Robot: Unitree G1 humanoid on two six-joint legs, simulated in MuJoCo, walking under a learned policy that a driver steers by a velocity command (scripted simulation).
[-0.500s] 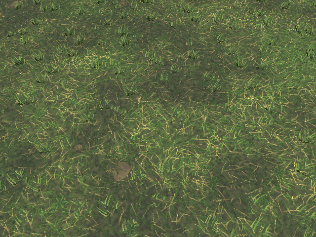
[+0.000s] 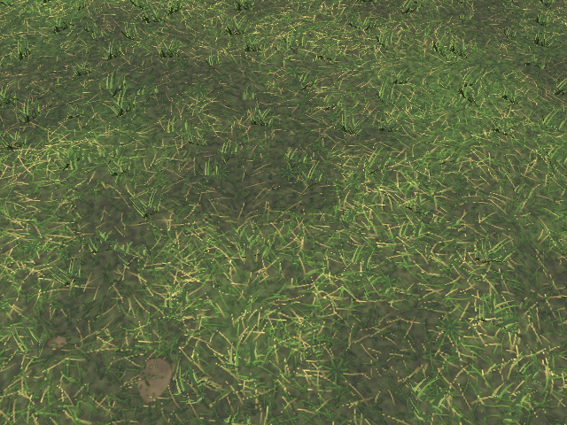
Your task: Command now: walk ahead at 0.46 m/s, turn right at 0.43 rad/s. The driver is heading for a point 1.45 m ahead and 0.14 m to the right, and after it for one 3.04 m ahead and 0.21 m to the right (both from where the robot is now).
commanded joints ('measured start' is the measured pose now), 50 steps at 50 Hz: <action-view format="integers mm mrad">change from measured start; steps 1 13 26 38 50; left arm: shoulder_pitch -87 93 248 148 3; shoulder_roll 102 156 187 87 101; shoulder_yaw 28 55 59 20 29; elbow -120 -105 -6 -65 -88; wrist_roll -1 15 7 18 41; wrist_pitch -17 -25 1 -14 -43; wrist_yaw -11 52 76 63 35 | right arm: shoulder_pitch -13 -91 -334 -91 -57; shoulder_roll -197 -125 -126 -111 -164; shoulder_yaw -50 -10 -8 -10 -18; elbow -46 -150 -213 -100 1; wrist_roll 5 -23 0 -3 14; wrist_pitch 6 -44 -71 -55 3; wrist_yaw -15 5 36 32 0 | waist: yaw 39 36 118 61 71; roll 144 -6 -86 124 115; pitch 15 -43 -14 -29 -73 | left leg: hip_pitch -21 -764 -643 -292 -225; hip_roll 291 138 48 232 194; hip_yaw -9 -230 -196 -407 -257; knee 148 927 318 -1 226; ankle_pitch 1030 96 335 345 721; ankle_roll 110 -47 4 225 119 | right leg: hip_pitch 65 410 583 -16 289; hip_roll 68 -103 -138 -56 44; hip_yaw -77 362 368 90 54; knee -12 -426 -250 426 -166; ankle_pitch -116 8 52 -254 98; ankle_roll -62 -281 -155 32 -13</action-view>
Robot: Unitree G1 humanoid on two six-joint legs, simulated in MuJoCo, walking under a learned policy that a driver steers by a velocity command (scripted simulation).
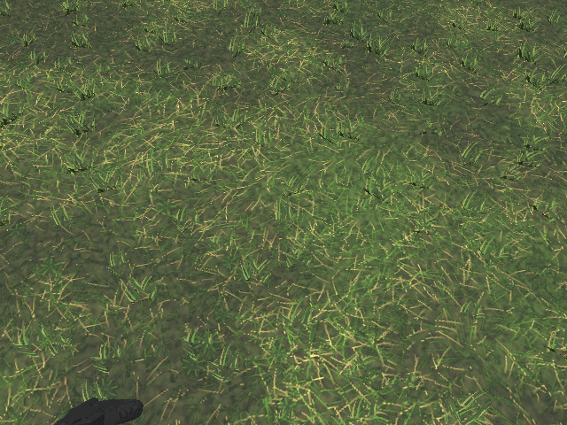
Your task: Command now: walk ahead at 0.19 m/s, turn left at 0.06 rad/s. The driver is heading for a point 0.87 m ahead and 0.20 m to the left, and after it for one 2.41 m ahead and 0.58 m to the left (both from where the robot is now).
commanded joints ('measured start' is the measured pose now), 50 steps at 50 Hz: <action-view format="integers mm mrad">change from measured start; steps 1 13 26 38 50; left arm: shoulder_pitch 127 -32 -126 -194 352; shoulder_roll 143 142 186 87 253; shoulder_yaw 53 56 92 62 98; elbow -20 1 -4 39 174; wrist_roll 20 13 -44 -23 -24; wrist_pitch -20 49 28 -19 -43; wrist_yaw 7 59 40 7 -6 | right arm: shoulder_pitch -38 -13 -36 110 126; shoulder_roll -150 -88 -227 -160 -79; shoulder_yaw -34 -37 -75 -60 -24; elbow -45 -96 -135 -74 -100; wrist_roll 5 -6 -34 0 14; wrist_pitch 0 119 23 0 -18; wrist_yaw -9 -45 -19 -37 -26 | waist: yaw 125 52 57 -4 190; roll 97 -100 245 197 -226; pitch -116 -128 91 28 -341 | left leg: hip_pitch -61 -368 -128 -21 -687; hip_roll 182 132 390 248 -6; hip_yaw -109 -26 -643 -306 -195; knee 186 678 -228 -156 910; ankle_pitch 664 -92 -464 53 -254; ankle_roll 69 -106 235 154 -13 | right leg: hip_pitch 308 212 -338 -116 938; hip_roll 20 -248 -13 13 -363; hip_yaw -18 22 40 -2 698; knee -108 -270 479 66 -236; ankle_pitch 152 -94 -446 -51 -487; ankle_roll -55 -233 -14 77 -299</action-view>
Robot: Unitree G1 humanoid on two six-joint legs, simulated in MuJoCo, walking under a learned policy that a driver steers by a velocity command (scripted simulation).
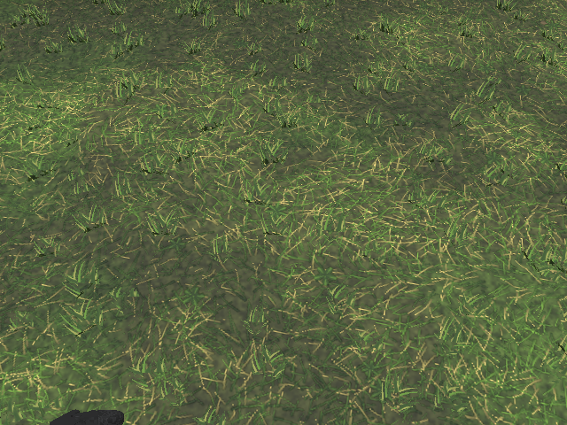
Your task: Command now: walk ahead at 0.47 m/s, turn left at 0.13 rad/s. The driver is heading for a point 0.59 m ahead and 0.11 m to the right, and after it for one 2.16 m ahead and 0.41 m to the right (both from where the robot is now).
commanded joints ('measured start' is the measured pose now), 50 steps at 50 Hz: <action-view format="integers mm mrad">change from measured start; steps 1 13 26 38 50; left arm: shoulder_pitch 308 269 318 183 133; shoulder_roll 165 152 151 95 196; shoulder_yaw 46 20 16 32 65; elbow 45 64 28 -101 -176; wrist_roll -13 -13 -33 -2 -9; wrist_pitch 4 19 75 178 123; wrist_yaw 6 35 59 35 54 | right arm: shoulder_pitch -29 -376 -208 -384 -389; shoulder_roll -134 -10 -101 -150 -134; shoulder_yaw -19 19 -14 -39 -45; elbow -105 -197 -182 -115 -100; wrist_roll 34 -6 -28 -21 -21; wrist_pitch -54 -65 -45 -19 29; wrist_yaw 5 42 35 7 -12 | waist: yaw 162 132 9 81 80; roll -208 -86 68 66 -116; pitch -147 61 -231 -69 -110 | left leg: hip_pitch -687 -473 243 -116 -571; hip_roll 15 93 370 334 66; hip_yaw -21 181 -109 248 107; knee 563 -84 -281 -480 412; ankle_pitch -34 546 989 558 -7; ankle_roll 10 -29 216 202 -78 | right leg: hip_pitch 682 247 -244 1 342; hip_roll -398 -188 -80 -134 -287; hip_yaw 645 101 133 25 359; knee -245 -395 768 300 -148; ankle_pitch -316 248 -416 -59 354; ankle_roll -228 -154 79 79 -204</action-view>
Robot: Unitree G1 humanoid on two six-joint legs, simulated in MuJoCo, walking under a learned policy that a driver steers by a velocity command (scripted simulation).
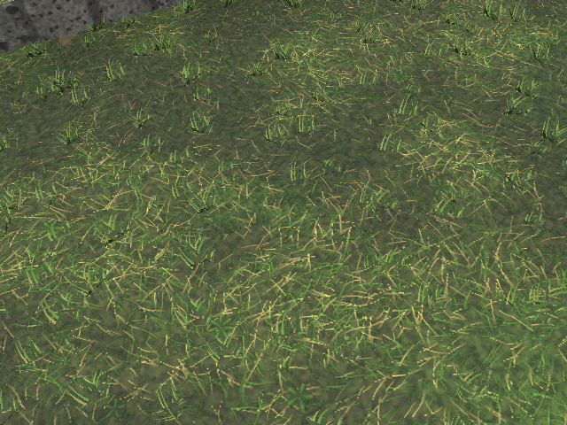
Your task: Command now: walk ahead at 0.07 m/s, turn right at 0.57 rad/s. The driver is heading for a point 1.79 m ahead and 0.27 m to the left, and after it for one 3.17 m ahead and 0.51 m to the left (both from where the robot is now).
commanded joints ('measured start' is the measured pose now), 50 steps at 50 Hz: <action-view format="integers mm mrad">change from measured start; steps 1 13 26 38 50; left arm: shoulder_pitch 4 102 -81 -187 54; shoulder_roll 155 165 88 86 62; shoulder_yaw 39 25 4 7 12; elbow -62 -16 -93 -129 15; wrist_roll -18 -2 10 -22 3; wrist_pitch -21 -57 -149 -155 -150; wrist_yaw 22 12 -12 -24 -12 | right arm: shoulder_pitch -2 -55 281 338 214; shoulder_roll -106 -65 -101 -141 -21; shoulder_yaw -31 3 1 -30 4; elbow -61 -59 1 -18 -136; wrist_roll -7 25 20 36 29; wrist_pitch -10 -83 -95 -52 -37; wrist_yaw -14 50 38 -7 20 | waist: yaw -9 67 -58 -38 -4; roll -136 -173 65 110 -113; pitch -201 -86 -48 -41 -50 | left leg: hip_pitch -160 15 528 352 -192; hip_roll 9 1 185 142 87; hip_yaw -90 -33 -471 -412 -152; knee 67 -450 -842 -736 52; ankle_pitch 91 258 338 558 208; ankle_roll -2 52 300 210 60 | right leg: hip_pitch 262 191 -449 -18 230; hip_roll -232 -233 -60 11 -266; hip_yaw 310 349 65 54 195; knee -208 -328 408 -77 -400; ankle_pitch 330 -247 -72 179 120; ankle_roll -185 -168 48 66 -158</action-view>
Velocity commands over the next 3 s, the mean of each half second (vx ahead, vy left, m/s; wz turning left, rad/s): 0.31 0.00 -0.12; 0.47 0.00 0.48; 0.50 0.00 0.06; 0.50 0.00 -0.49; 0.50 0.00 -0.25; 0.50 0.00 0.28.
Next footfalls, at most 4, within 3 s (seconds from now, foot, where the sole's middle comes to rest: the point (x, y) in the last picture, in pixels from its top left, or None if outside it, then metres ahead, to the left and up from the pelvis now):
0.38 left None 0.16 0.14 -0.77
0.80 right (354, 400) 0.48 -0.07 -0.77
1.28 left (210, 329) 0.66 0.28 -0.77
1.84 right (274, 216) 1.00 0.12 -0.77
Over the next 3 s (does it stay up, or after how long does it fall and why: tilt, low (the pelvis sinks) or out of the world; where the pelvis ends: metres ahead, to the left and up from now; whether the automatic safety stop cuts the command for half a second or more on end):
stays up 1.49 0.15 0.01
